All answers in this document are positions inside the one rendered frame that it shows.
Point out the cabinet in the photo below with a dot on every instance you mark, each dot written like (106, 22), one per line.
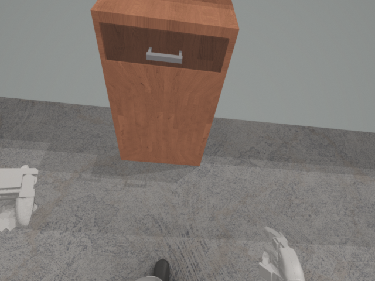
(164, 114)

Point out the robot left foot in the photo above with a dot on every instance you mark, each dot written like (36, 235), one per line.
(162, 270)

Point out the robot right hand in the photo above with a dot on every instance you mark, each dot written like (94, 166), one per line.
(286, 265)

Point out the drawer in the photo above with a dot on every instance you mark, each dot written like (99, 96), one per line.
(130, 44)

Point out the robot left hand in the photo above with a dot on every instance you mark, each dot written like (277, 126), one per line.
(16, 184)

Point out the handle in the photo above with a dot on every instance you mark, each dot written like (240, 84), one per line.
(164, 57)

